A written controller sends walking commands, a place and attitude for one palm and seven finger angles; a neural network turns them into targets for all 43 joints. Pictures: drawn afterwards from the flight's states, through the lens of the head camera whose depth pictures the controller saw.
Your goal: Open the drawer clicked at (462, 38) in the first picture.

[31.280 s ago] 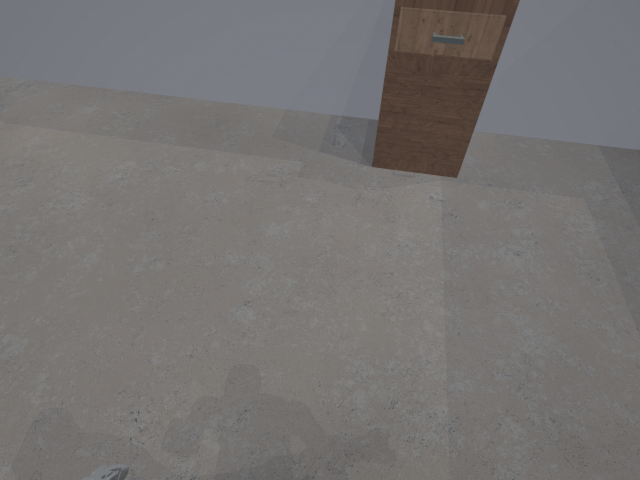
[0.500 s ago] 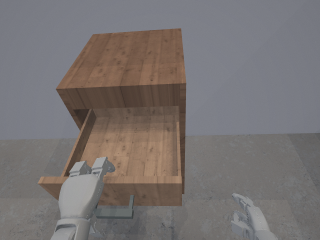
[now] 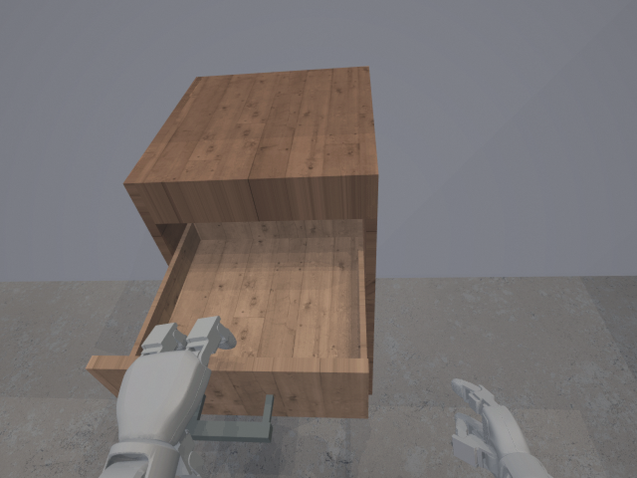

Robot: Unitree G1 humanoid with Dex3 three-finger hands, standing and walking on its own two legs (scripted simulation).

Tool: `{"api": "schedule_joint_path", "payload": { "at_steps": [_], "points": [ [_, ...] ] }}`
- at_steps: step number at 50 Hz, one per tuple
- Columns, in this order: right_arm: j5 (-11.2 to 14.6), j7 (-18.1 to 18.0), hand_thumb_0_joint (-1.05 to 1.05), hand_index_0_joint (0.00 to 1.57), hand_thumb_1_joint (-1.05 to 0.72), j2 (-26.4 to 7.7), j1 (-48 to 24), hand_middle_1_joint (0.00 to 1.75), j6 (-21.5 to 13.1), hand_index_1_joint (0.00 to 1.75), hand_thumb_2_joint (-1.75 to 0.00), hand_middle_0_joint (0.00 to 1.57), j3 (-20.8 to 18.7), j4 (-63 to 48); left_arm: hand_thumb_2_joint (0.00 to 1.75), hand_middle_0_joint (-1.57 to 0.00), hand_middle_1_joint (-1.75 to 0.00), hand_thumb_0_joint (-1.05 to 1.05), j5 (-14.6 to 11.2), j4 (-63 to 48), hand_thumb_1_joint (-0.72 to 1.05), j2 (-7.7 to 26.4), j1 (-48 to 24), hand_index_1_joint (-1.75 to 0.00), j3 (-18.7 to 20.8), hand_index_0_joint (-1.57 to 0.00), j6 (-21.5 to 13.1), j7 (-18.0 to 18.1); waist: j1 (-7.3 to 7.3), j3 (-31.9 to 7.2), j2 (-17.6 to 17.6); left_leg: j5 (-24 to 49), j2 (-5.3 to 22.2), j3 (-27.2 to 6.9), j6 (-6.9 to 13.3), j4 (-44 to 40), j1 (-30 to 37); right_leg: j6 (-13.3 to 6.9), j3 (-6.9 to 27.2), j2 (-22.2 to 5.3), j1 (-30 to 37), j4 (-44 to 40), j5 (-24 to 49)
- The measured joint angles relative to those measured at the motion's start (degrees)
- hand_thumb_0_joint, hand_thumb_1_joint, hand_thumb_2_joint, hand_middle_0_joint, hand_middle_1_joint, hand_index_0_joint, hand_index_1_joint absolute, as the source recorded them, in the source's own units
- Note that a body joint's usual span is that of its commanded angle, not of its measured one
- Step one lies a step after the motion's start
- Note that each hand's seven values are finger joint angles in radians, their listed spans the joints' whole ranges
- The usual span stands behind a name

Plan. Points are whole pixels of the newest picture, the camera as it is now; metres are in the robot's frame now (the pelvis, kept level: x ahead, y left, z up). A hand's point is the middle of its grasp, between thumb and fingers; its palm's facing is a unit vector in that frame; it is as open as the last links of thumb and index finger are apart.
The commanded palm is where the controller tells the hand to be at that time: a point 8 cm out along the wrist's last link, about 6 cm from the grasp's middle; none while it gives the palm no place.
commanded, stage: draw the hand back to the body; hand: left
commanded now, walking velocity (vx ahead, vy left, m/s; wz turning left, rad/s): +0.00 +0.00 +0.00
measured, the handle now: (231, 416) +0.22 +0.18 -0.08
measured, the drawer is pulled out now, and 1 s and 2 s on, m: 0.29 0.29 0.29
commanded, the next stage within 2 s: step back with the hand held close in 1.58 s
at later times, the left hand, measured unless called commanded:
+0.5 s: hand (129, 403) +0.17 +0.23 +0.09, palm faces +0.08 -0.13 -0.99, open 13.8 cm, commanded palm +0.14 +0.22 +0.15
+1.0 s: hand (97, 360) +0.18 +0.24 +0.16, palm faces +0.33 -0.87 -0.36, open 12.0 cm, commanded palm +0.13 +0.28 +0.18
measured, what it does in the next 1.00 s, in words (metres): stands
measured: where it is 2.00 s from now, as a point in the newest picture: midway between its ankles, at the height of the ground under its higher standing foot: outside the picture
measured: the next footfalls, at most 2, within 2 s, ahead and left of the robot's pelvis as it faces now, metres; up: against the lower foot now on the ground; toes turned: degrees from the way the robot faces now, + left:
none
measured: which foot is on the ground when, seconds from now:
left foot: down 0.00-1.00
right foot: down 0.00-1.00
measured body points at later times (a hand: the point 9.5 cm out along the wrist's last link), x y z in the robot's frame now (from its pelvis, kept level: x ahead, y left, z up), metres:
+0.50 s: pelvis +0.00 +0.01 +0.01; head -0.01 -0.03 +0.45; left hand +0.16 +0.23 +0.14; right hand +0.22 -0.19 -0.08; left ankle -0.02 +0.09 -0.72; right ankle -0.03 -0.08 -0.72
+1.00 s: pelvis +0.01 +0.02 +0.02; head +0.01 +0.01 +0.47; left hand +0.16 +0.28 +0.18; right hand +0.20 -0.18 -0.06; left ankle -0.02 +0.09 -0.72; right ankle -0.03 -0.08 -0.72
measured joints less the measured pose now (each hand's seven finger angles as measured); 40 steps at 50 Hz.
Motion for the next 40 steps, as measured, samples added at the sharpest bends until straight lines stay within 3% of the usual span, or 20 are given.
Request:
{"api": "schedule_joint_path", "payload": {
  "at_steps": [5, 9, 15, 23, 30, 32, 33, 34, 36, 38, 40],
  "points": [
    [-0.03, 0.00, 0.01, 0.20, -0.90, 0.31, 0.28, 0.30, 0.00, 0.30, -0.90, 0.20, 0.24, -0.10, 0.30, -0.32, -1.20, 0.00, 0.10, -1.31, -0.49, 1.37, 1.23, -1.20, 1.40, -0.32, -0.86, 0.60, -0.05, 0.07, -0.11, -0.20, 0.33, 0.33, -0.07, 0.15, 0.12, -0.06, 0.33, 0.32, 0.06, -0.02, 0.08],
    [0.32, -0.32, 0.01, 0.20, -0.90, 0.10, 0.43, 0.30, 0.08, 0.30, -0.90, 0.20, 0.34, 0.41, 0.30, -0.32, -1.20, 0.00, -1.33, -2.18, -0.49, 3.03, 2.53, -1.20, 4.54, -0.32, -0.53, 0.79, -0.30, 0.18, -0.02, 0.05, 0.39, 0.19, -0.09, -0.43, 0.81, -0.04, 0.27, 0.36, 0.88, -0.83, 0.44],
    [0.27, -1.02, 0.01, 0.20, -0.90, -1.13, 0.68, 0.30, 0.30, 0.30, -0.90, 0.20, -0.20, 0.42, 0.30, -0.32, -1.20, 0.00, -3.51, -3.73, -0.49, 3.83, 3.72, -1.20, 6.56, -0.32, 0.01, -1.66, -0.27, 0.70, 0.40, 0.89, 0.06, -0.47, 0.17, -1.53, 1.63, 0.23, -0.30, 0.00, 2.16, -2.46, 1.23],
    [0.09, -1.84, 0.01, 0.20, -0.90, -1.37, 0.58, 0.30, 0.18, 0.30, -0.90, 0.20, -0.15, 0.33, 0.30, -0.32, -1.20, 0.00, -3.65, -5.73, -0.49, 6.24, 4.76, -1.20, 8.73, -0.32, -3.53, -2.63, 0.30, 1.36, 0.31, 1.43, -0.04, -0.34, 0.46, -2.33, 2.36, 0.56, -0.12, -0.15, 2.99, -3.53, 1.91],
    [0.52, -2.13, 0.01, 0.20, -0.90, -1.16, 0.53, 0.30, 0.32, 0.30, -0.90, 0.20, 0.08, 0.37, 0.30, -0.32, -1.20, 0.00, -5.73, -6.50, -0.49, 7.00, 4.49, -1.20, 11.50, -0.32, -2.71, -4.03, 0.17, 1.58, 0.76, 2.04, -0.46, -0.56, 0.89, -3.50, 3.43, 1.06, -0.25, -0.60, 4.34, -5.04, 2.54],
    [1.11, -3.30, 0.02, 0.20, -0.90, -0.71, 0.64, 0.30, -1.76, 0.30, -0.90, 0.20, 0.15, -0.13, 0.30, -0.32, -1.20, 0.00, -26.41, -7.66, -0.49, 3.36, 4.43, -1.19, 13.11, -0.32, -4.43, -5.46, -1.27, 4.01, 0.99, 2.28, -1.01, -1.25, 1.18, -4.09, 5.58, 1.32, -0.90, -1.14, 6.78, -5.72, 2.53],
    [1.20, -4.34, 0.02, 0.20, -0.90, -0.27, 1.16, 0.30, -3.48, 0.30, -0.90, 0.20, 0.46, -0.40, 0.30, -0.32, -1.19, 0.00, -35.10, -7.89, -0.48, 1.10, 4.72, -1.19, 13.77, -0.32, -5.74, -6.14, -1.88, 4.90, 0.68, 2.43, -1.31, -1.51, 1.28, -4.58, 6.64, 1.43, -1.12, -1.43, 7.87, -6.08, 2.47],
    [1.17, -5.40, 0.02, 0.20, -0.90, 0.22, 1.90, 0.30, -5.09, 0.30, -0.90, 0.20, 0.88, -0.60, 0.31, -0.32, -1.19, 0.00, -41.78, -8.24, -0.47, -0.68, 5.16, -1.18, 14.12, -0.32, -6.81, -6.77, -2.32, 5.50, 0.17, 2.62, -1.56, -1.74, 1.32, -5.20, 7.63, 1.50, -1.31, -1.67, 8.88, -6.56, 2.45],
    [0.85, -7.16, 0.01, 0.20, -0.90, 1.10, 3.62, 0.30, -7.93, 0.30, -0.90, 0.20, 1.72, -0.50, 0.32, -0.32, -1.17, 0.00, -50.15, -9.35, -0.44, -2.42, 5.98, -1.17, 14.41, -0.31, -8.66, -7.52, -2.80, 6.06, -1.00, 3.03, -1.85, -2.27, 1.27, -6.49, 9.32, 1.53, -1.73, -1.97, 10.75, -7.91, 2.64],
    [0.50, -8.17, 0.01, 0.20, -0.90, 1.64, 4.86, 0.30, -10.20, 0.30, -0.90, 0.20, 2.40, 0.36, 0.34, -0.31, -1.15, 0.00, -54.48, -10.53, -0.40, -2.43, 6.41, -1.14, 15.34, -0.31, -10.28, -7.67, -3.08, 6.32, -1.81, 3.37, -1.87, -2.78, 1.15, -7.56, 10.57, 1.47, -2.13, -2.00, 12.36, -9.53, 3.10],
    [0.36, -8.49, 0.01, 0.20, -0.90, 1.88, 5.52, 0.30, -11.51, 0.30, -0.90, 0.20, 2.75, 1.46, 0.36, -0.31, -1.12, 0.00, -56.96, -11.08, -0.36, -1.96, 6.34, -1.11, 17.03, -0.31, -11.56, -7.66, -3.30, 6.52, -2.26, 3.69, -1.89, -3.12, 1.08, -8.49, 11.40, 1.45, -2.37, -2.03, 13.46, -10.90, 3.59]
  ]
}}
